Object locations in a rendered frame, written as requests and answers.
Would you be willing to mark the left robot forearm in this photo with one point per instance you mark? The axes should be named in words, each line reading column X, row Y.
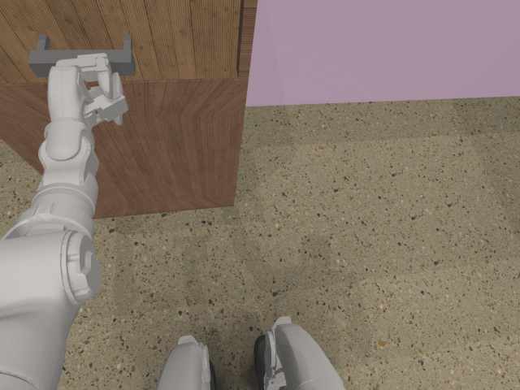
column 67, row 195

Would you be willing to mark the robot thigh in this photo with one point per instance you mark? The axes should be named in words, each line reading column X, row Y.
column 187, row 368
column 305, row 366

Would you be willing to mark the left robot hand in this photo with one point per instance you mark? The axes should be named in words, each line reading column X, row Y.
column 68, row 95

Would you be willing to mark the robot left upper arm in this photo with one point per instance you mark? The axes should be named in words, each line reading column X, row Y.
column 44, row 279

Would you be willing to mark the drawer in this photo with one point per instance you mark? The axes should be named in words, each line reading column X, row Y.
column 171, row 39

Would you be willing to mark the handle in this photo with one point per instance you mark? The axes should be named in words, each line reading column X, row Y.
column 43, row 59

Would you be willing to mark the cabinet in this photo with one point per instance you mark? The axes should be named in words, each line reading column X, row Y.
column 178, row 147

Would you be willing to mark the right robot thigh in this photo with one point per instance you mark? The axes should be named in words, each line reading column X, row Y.
column 305, row 366

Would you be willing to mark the left robot thigh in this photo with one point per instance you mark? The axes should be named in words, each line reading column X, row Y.
column 187, row 368

